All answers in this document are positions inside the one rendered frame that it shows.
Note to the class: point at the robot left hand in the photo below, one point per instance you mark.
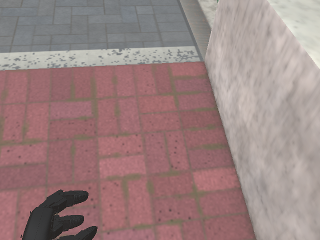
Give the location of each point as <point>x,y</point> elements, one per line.
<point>43,224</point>

